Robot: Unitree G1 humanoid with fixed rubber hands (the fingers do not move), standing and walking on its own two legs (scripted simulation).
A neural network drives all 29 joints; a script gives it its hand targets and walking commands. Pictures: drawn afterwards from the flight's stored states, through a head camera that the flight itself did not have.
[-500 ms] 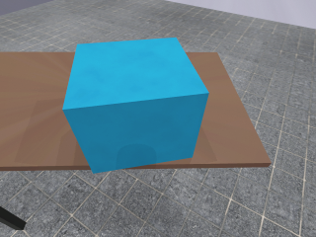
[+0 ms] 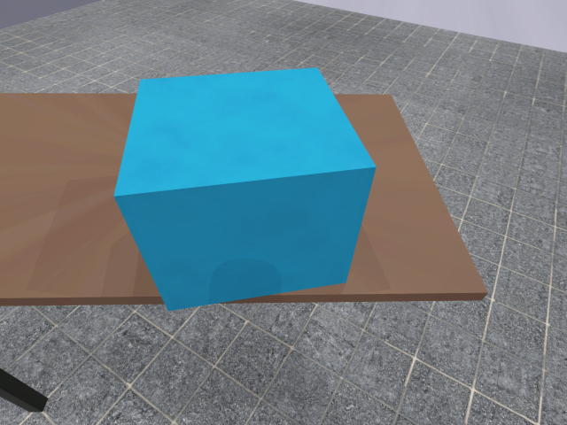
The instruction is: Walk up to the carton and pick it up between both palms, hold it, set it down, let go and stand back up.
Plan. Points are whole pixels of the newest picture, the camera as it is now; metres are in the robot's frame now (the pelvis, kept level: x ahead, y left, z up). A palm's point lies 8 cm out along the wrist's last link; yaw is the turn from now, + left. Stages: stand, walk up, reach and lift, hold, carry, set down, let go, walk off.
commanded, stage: stand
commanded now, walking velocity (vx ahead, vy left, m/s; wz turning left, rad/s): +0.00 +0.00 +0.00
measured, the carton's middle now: (246, 183) +0.47 +0.08 +0.10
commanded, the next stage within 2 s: none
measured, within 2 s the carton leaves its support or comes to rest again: neither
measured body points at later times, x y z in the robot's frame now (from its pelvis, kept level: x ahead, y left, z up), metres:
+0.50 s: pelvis +0.00 +0.00 +0.00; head +0.00 +0.00 +0.45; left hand +0.01 +0.24 -0.15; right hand -0.02 -0.24 -0.15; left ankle -0.05 +0.11 -0.74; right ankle +0.04 -0.13 -0.74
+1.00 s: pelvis +0.00 +0.00 +0.00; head +0.00 +0.00 +0.45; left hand +0.01 +0.24 -0.15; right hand -0.02 -0.24 -0.15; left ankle -0.05 +0.11 -0.74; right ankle +0.04 -0.13 -0.74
